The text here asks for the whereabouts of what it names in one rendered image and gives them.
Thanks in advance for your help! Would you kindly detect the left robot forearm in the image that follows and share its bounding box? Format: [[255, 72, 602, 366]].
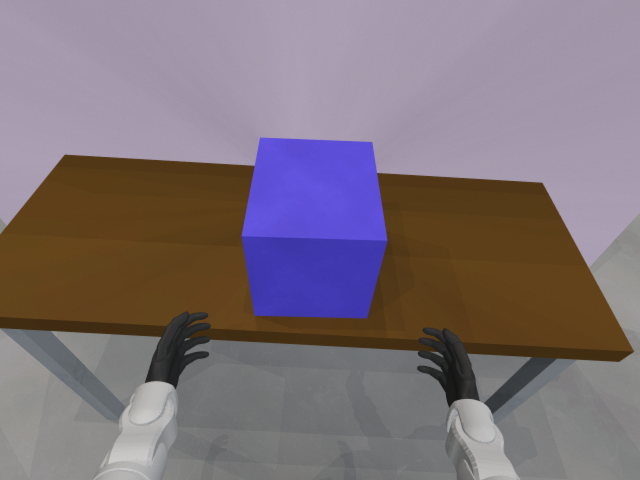
[[92, 381, 178, 480]]

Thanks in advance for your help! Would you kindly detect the right robot forearm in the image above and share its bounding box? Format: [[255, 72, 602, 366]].
[[445, 399, 520, 480]]

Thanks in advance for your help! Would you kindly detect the robot left hand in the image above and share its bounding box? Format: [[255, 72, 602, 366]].
[[145, 311, 211, 390]]

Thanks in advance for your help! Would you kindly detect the carton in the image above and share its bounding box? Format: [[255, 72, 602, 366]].
[[242, 138, 387, 318]]

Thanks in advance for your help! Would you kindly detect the table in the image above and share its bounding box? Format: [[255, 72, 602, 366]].
[[0, 155, 634, 425]]

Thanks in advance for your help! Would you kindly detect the robot right hand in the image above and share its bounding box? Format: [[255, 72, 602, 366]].
[[417, 327, 480, 408]]

